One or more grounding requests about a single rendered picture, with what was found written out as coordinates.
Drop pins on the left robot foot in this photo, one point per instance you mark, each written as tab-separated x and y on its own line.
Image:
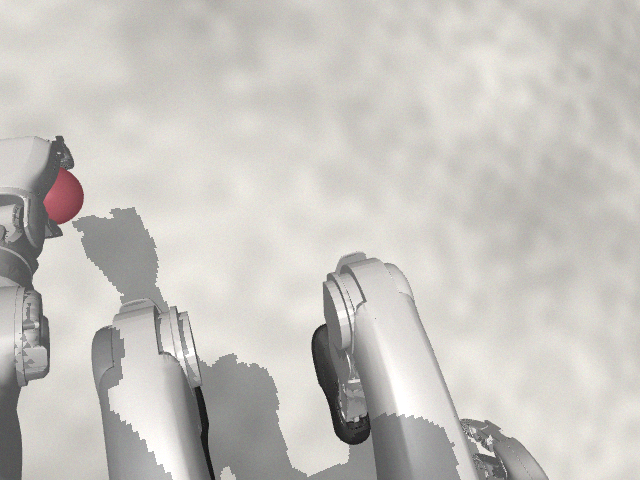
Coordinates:
205	428

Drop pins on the left robot hand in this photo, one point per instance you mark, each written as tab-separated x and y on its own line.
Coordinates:
32	164

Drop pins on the left robot arm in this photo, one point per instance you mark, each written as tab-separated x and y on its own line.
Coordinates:
24	331

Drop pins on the ball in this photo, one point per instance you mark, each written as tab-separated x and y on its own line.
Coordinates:
65	198

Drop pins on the right robot foot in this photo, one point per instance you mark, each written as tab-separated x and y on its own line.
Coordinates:
349	432

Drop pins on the right robot hand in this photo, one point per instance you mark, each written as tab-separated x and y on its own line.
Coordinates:
512	462

